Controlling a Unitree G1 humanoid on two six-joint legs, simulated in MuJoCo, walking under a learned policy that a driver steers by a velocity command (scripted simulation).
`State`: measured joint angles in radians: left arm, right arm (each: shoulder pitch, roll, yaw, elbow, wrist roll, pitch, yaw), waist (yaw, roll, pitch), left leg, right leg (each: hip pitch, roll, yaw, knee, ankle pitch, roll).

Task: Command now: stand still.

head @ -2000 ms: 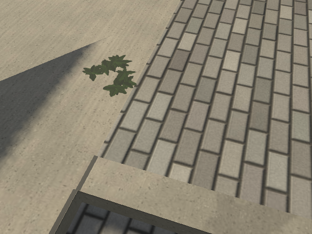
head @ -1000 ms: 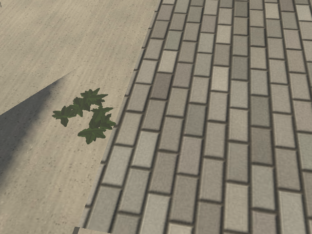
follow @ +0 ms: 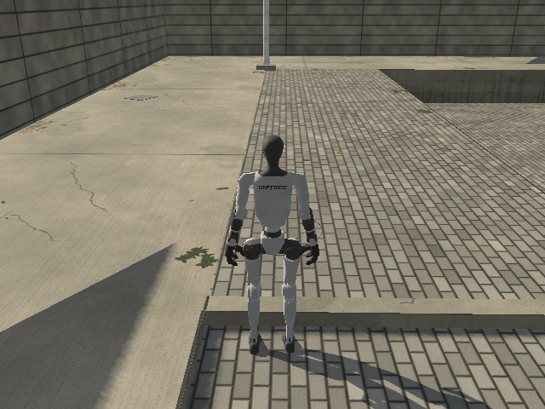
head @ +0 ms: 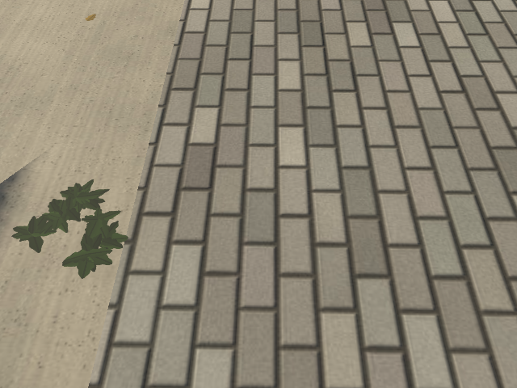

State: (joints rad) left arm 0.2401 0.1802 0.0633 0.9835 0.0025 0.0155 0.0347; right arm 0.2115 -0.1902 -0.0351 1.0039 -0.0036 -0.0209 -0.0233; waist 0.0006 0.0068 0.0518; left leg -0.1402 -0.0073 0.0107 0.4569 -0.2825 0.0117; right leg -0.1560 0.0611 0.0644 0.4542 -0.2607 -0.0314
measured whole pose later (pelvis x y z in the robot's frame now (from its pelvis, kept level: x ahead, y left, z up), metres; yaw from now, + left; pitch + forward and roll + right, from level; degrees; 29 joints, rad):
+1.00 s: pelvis +0.07 -0.03 +0.00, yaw +1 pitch +2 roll +0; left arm 0.27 0.19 0.05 1.04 -0.03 -0.09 0.00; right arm 0.46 -0.23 -0.04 1.04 0.02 -0.01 -0.04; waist -0.01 0.06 -0.04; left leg -0.10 0.03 -0.02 0.44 -0.37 0.01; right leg -0.32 -0.04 -0.06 0.69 -0.39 -0.03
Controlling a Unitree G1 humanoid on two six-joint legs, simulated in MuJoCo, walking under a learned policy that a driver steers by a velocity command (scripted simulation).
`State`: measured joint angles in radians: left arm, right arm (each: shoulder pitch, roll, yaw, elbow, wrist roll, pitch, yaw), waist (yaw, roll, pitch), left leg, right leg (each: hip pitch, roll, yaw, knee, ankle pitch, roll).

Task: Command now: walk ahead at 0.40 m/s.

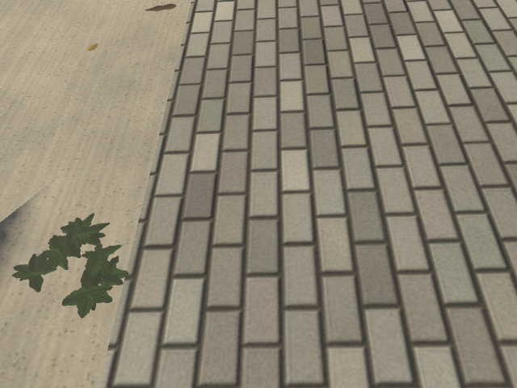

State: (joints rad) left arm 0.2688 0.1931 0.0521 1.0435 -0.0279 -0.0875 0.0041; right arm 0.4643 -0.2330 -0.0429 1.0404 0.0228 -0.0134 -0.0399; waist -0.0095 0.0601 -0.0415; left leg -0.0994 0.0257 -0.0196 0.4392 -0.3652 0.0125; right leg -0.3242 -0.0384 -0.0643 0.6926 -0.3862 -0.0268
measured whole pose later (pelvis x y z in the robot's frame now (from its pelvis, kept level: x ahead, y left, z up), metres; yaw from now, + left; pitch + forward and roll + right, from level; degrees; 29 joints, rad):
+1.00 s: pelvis +0.54 -0.01 +0.11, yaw +21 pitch +4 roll +0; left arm 0.05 0.21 0.00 0.73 0.00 -0.11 0.02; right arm 0.40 -0.24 -0.03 0.92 0.02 -0.10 0.03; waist -0.04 0.01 -0.05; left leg -0.37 -0.07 -0.11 1.16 -0.41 0.03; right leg -0.40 -0.03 -0.08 0.50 -0.17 -0.02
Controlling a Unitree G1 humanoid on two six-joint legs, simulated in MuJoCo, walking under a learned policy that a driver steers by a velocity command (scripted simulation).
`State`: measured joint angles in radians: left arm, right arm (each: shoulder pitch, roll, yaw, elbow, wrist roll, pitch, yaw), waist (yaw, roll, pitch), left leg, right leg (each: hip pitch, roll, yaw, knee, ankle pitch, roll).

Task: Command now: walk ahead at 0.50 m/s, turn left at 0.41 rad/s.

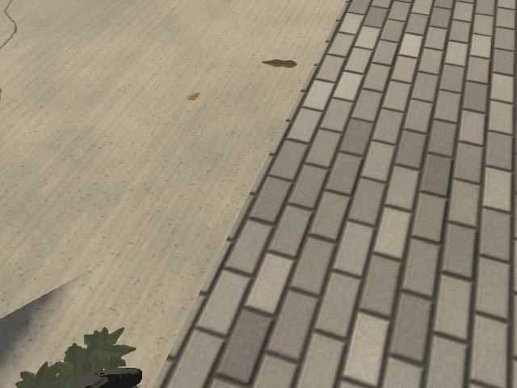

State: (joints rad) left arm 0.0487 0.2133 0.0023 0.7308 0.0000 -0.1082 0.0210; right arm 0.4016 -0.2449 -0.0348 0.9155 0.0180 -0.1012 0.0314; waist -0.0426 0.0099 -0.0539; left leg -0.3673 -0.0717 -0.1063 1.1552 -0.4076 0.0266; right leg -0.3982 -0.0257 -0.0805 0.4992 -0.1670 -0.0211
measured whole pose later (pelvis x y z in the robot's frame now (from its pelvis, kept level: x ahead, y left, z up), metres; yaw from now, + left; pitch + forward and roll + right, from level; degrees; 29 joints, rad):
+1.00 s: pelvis +0.51 +0.00 -0.02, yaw -13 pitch +2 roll +1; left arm 0.08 0.27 0.08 0.74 -0.02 -0.04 -0.04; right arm 0.29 -0.27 -0.09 0.86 0.02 -0.07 -0.02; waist -0.02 -0.01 0.06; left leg -0.13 0.10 0.13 0.97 -0.48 -0.04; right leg -0.52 0.03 -0.07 0.67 -0.18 -0.11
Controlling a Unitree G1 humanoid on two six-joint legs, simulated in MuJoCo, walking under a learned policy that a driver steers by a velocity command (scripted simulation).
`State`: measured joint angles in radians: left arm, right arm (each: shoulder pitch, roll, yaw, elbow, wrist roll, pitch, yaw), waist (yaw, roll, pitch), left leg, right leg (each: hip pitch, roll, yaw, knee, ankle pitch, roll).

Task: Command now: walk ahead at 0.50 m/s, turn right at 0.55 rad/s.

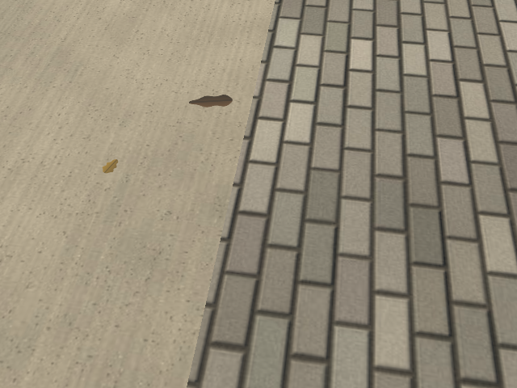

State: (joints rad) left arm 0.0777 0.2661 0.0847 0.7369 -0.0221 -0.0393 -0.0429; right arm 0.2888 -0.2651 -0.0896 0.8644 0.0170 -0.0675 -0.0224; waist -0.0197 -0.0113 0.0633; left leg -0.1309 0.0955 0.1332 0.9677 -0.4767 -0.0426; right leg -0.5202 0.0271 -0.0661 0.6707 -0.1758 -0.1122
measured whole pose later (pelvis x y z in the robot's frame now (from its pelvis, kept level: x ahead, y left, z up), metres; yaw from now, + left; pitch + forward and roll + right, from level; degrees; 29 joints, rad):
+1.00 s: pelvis +0.57 +0.02 +0.01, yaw +8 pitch +3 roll +0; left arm 0.07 0.26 0.04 0.68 0.03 -0.12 -0.03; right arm 0.32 -0.29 -0.06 0.77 0.00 -0.04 -0.02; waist -0.06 0.00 0.01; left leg -0.14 -0.10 -0.13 0.62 -0.42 0.06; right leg -0.48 0.03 0.01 0.46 0.02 -0.04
